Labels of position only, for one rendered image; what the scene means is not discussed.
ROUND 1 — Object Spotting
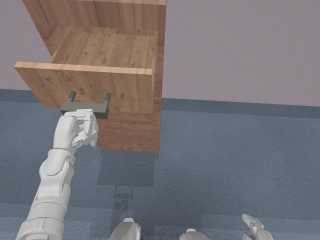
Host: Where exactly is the left robot hand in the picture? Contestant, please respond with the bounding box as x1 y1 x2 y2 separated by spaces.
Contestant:
53 109 99 155

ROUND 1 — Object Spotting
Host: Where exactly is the handle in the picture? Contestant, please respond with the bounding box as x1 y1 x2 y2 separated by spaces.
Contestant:
60 91 111 119

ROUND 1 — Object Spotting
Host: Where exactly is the right robot shin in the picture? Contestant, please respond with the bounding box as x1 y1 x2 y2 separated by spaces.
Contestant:
186 228 196 232

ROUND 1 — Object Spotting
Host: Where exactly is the cabinet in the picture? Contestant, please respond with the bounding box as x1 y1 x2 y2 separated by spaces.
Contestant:
22 0 167 153

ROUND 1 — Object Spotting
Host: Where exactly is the left robot thigh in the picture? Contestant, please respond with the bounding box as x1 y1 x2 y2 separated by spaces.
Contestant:
109 221 141 240

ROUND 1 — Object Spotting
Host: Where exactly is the drawer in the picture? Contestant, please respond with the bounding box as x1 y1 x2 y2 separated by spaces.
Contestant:
14 25 158 114

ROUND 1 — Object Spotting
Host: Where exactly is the left robot forearm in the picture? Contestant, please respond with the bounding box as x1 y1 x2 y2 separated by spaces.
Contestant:
15 148 75 240

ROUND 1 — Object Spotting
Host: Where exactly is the right robot hand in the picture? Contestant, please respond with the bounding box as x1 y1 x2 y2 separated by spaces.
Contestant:
242 213 273 240

